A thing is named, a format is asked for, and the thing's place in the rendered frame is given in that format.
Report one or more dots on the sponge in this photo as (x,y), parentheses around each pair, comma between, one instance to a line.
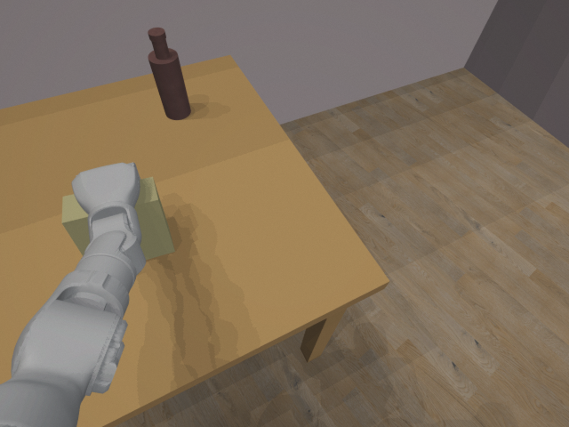
(156,239)

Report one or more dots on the table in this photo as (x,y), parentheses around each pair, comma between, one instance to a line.
(261,250)

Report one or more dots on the left robot hand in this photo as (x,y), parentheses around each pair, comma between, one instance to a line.
(110,183)

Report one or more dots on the left robot forearm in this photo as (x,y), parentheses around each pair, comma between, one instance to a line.
(106,273)

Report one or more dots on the robot left upper arm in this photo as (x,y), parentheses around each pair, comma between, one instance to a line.
(73,351)

